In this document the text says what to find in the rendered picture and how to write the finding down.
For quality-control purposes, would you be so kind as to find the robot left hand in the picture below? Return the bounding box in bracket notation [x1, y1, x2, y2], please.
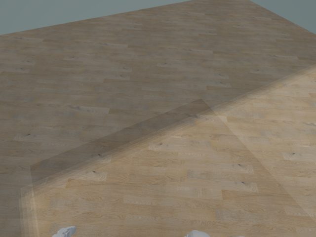
[52, 226, 76, 237]

